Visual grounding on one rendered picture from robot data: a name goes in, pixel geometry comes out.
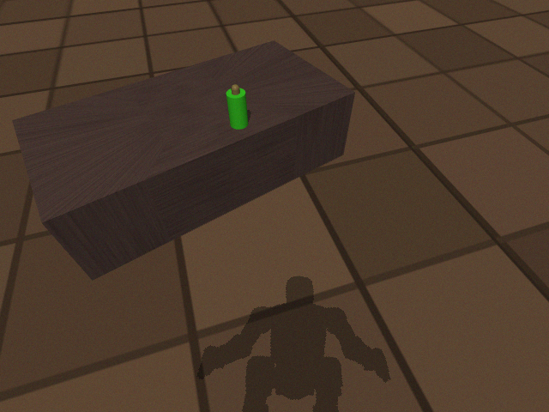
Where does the bottle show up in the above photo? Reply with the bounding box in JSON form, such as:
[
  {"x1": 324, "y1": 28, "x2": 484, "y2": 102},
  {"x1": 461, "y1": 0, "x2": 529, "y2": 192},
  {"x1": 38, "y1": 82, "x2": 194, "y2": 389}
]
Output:
[{"x1": 226, "y1": 84, "x2": 248, "y2": 130}]

